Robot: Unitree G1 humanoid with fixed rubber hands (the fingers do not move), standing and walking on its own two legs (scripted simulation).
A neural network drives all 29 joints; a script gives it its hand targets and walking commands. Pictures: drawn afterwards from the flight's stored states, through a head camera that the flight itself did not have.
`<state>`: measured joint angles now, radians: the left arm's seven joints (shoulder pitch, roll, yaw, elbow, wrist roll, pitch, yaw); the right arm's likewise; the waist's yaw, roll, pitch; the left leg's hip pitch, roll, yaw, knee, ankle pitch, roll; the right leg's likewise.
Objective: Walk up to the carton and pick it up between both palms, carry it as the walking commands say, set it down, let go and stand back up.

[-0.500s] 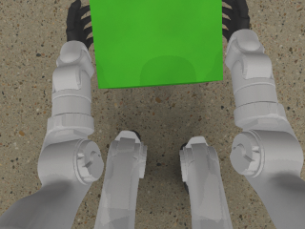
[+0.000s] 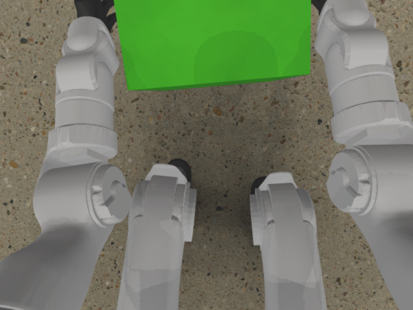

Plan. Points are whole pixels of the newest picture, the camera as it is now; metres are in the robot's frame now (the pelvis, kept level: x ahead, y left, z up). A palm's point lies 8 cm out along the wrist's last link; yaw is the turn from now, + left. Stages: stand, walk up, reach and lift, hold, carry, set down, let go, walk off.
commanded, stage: set down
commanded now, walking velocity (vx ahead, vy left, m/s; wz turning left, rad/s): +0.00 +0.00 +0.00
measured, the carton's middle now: (213, 33) +0.53 +0.05 -0.24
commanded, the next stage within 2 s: none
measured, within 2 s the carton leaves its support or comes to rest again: rests again in 0.64 s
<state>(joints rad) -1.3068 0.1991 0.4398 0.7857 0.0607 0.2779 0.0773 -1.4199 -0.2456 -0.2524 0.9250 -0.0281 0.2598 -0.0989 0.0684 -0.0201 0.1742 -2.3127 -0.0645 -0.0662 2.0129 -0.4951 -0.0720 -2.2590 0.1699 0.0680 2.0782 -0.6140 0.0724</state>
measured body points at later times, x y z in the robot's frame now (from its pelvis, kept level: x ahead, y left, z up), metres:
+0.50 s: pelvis +0.00 +0.00 -0.02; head +0.36 +0.01 +0.24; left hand +0.53 +0.22 -0.18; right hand +0.58 -0.12 -0.18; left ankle +0.12 +0.13 -0.37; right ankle +0.09 -0.12 -0.37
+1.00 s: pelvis +0.00 +0.00 -0.03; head +0.37 +0.01 +0.23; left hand +0.53 +0.22 -0.20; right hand +0.58 -0.12 -0.20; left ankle +0.12 +0.13 -0.37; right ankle +0.09 -0.12 -0.37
